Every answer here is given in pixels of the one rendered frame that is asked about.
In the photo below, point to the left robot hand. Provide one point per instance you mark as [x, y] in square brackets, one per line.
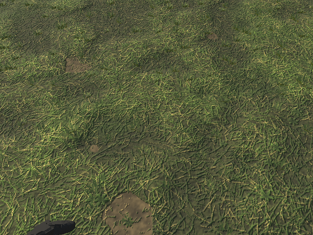
[48, 227]

